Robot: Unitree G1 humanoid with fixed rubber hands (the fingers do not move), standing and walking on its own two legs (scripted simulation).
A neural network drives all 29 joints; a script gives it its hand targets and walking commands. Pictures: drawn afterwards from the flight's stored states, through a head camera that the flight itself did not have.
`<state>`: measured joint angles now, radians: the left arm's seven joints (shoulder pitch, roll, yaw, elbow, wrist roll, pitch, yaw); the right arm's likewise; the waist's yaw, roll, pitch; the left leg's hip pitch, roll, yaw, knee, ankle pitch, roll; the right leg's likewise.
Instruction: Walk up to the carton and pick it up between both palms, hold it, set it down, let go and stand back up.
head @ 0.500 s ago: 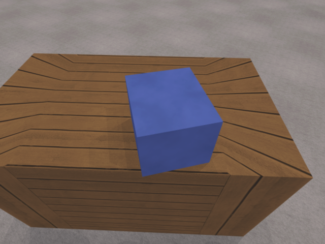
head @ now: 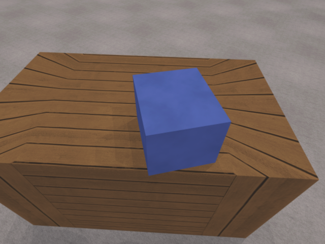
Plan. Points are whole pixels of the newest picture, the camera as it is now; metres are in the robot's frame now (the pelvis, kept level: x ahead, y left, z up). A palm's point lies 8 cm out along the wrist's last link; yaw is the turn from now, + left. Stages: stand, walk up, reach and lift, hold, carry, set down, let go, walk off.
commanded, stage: stand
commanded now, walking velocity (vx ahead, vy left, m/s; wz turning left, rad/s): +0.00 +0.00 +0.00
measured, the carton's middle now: (173, 118) +0.47 -0.02 +0.02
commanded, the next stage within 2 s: none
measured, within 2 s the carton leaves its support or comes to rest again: neither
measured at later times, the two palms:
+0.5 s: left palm out of the picture +0.04 +0.26 -0.14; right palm out of the picture +0.04 -0.24 -0.12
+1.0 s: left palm out of the picture +0.02 +0.24 -0.14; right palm out of the picture +0.02 -0.23 -0.12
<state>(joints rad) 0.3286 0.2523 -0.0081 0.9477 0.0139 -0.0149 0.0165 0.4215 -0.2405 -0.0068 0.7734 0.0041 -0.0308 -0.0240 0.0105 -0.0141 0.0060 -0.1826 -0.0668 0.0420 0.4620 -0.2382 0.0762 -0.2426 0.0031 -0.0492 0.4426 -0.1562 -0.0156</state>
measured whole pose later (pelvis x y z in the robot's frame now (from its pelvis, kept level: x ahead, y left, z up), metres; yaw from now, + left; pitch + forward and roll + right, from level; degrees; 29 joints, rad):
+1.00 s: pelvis +0.02 +0.00 +0.00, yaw -1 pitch -3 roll +0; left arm 0.30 0.20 -0.03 1.08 -0.01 0.00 0.04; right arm 0.38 -0.18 0.02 0.97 0.00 -0.02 -0.05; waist 0.01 -0.03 0.04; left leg -0.09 -0.08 0.05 0.36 -0.22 0.08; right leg -0.19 -0.01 -0.03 0.41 -0.17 -0.01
